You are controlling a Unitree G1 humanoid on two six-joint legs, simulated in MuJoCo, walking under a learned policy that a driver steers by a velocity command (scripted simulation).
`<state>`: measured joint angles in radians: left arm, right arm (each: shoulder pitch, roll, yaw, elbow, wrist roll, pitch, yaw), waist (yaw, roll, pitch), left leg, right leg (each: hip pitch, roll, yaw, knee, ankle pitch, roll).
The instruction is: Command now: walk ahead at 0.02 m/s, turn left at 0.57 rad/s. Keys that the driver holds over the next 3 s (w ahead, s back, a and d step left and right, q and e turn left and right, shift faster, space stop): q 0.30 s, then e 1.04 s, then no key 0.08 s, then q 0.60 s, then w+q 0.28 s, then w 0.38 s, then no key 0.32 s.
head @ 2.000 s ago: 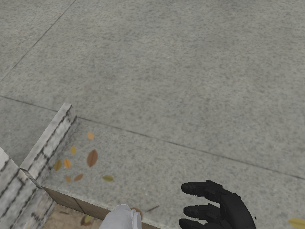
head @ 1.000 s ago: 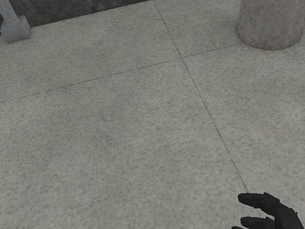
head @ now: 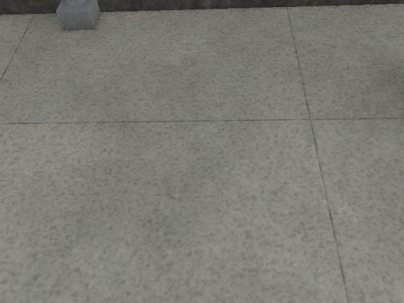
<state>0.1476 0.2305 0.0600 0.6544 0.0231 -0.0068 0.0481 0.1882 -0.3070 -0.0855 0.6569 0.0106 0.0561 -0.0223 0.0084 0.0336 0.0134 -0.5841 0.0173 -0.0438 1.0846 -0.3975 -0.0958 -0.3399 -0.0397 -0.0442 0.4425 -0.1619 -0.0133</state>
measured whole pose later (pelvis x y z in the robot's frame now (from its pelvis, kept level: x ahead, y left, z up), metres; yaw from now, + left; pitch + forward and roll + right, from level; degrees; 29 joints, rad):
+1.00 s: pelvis -0.02 +0.07 -0.01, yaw -4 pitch +2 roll +0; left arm 0.16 0.31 0.09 0.65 -0.03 0.04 0.04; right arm 0.18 -0.26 -0.08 0.65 -0.02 0.00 -0.01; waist 0.00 -0.04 0.01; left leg -0.32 -0.04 -0.01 0.57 -0.26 0.02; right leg -0.40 0.04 0.19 0.69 -0.39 0.03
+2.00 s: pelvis -0.05 +0.05 -0.01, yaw -7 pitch +1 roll -1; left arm 0.15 0.31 0.09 0.69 -0.01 0.01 0.03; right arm 0.16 -0.29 -0.07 0.63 0.01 0.06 0.02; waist 0.01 -0.02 0.05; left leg -0.30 0.04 0.06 0.59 -0.28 0.00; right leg -0.24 -0.11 -0.25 0.58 -0.34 0.01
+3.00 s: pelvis +0.29 +0.08 -0.02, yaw +10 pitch +2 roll -1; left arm 0.32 0.29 0.03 0.86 -0.01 -0.05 0.00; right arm 0.07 -0.25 -0.03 0.61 -0.02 -0.07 0.02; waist 0.07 0.00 0.06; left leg -0.49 -0.02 0.01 0.53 -0.08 0.05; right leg -0.19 0.02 0.05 0.85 -0.55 0.01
